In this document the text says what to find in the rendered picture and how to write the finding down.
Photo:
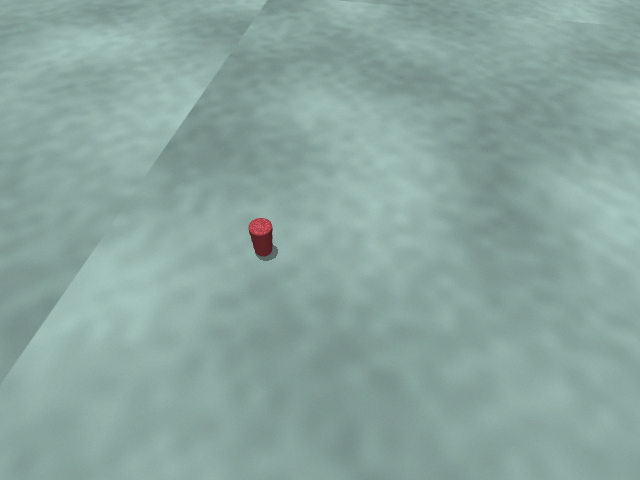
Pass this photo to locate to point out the cup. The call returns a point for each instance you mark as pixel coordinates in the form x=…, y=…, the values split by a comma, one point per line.
x=260, y=230

